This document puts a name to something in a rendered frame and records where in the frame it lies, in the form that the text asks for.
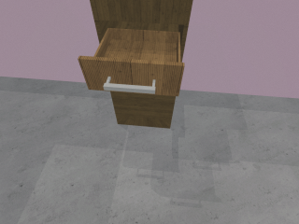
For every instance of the cabinet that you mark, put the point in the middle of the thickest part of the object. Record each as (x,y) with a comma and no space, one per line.
(141,109)

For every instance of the handle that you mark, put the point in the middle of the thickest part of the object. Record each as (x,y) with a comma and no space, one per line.
(129,88)

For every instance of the drawer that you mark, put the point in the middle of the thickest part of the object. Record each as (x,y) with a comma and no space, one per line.
(136,57)

